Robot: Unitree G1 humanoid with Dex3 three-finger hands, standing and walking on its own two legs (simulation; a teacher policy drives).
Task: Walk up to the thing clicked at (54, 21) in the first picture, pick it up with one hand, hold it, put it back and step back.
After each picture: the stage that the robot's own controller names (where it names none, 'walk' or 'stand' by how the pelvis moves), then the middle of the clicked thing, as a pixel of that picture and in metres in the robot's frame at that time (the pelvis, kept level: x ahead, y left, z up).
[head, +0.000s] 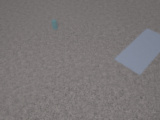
stand; (54, 24) +1.68 +0.41 -0.72
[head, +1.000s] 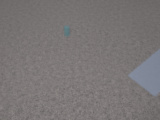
walk; (66, 31) +1.57 +0.21 -0.70
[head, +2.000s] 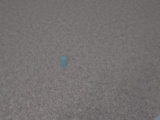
walk; (63, 61) +0.98 +0.18 -0.71
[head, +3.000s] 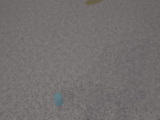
walk; (58, 99) +0.58 +0.19 -0.72
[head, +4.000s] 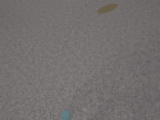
stand; (66, 117) +0.47 +0.21 -0.71
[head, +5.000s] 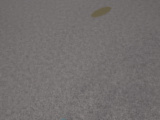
stand; out of the picture +0.42 +0.21 -0.73
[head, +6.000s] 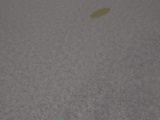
stand; out of the picture +0.44 +0.21 -0.73
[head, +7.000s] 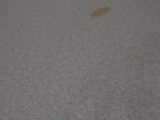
stand; out of the picture +0.42 +0.22 -0.73
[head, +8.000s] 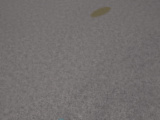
stand; out of the picture +0.42 +0.22 -0.73
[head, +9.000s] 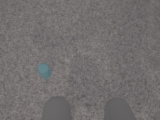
go down; (44, 71) +0.47 +0.23 -0.48
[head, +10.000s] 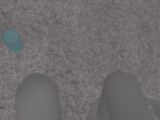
go down; (13, 42) +0.49 +0.30 -0.29
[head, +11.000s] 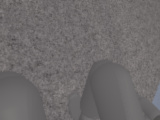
close in; out of the picture +0.46 +0.33 -0.25
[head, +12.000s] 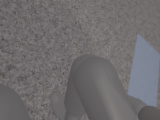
close; out of the picture +0.45 +0.36 -0.22
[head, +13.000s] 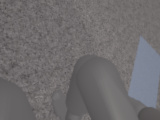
lift; out of the picture +0.44 +0.33 -0.23
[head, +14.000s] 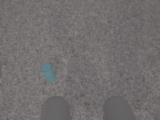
close; (48, 72) +0.48 +0.22 -0.46
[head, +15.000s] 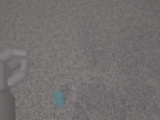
close; (59, 99) +0.47 +0.18 -0.58
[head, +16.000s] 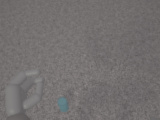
stand; (63, 104) +0.44 +0.17 -0.63
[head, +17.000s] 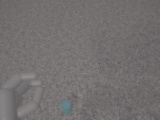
hold; (67, 107) +0.44 +0.16 -0.62
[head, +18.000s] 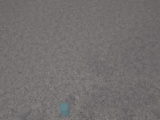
hold; (64, 109) +0.45 +0.17 -0.65
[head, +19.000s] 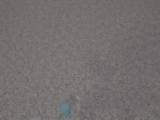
stand; (65, 110) +0.43 +0.16 -0.63
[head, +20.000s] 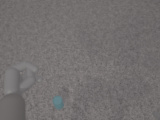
crouch; (58, 102) +0.43 +0.17 -0.61
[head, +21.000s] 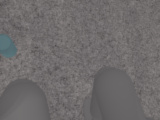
lower; (6, 46) +0.48 +0.25 -0.28
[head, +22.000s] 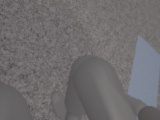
lower; out of the picture +0.45 +0.30 -0.23
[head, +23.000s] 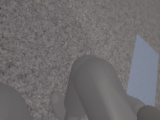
lower; out of the picture +0.44 +0.31 -0.22
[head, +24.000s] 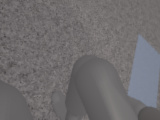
lower; out of the picture +0.44 +0.31 -0.22
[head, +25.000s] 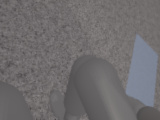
lower; out of the picture +0.44 +0.31 -0.23
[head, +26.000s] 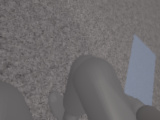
open; out of the picture +0.44 +0.31 -0.23
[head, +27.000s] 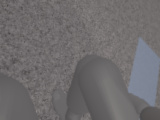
rise; out of the picture +0.41 +0.22 -0.25
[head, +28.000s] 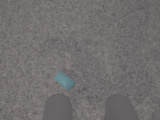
walk; (64, 80) +0.41 +0.13 -0.50
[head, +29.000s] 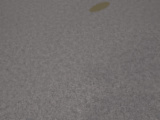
stand; out of the picture +0.36 +0.10 -0.69
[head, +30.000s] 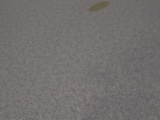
stand; out of the picture +0.36 +0.10 -0.69
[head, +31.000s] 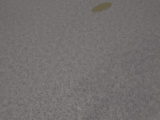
stand; out of the picture +0.37 +0.09 -0.72
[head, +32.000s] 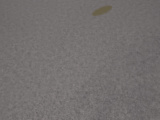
stand; out of the picture +0.38 +0.09 -0.75
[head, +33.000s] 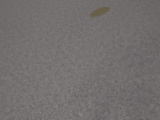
stand; out of the picture +0.36 +0.09 -0.75
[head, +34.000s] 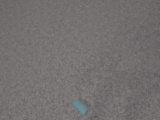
walk; (81, 107) +0.41 +0.12 -0.73
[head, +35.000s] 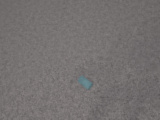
walk; (85, 82) +0.63 +0.06 -0.73
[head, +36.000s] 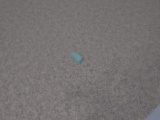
walk; (77, 57) +0.92 +0.05 -0.73
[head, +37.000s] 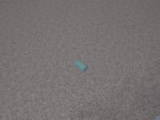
stand; (81, 66) +0.98 +0.07 -0.73
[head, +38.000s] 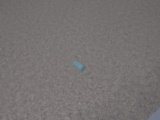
stand; (78, 65) +1.01 +0.09 -0.75
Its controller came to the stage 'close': yes
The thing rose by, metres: 0.01
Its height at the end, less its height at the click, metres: -0.02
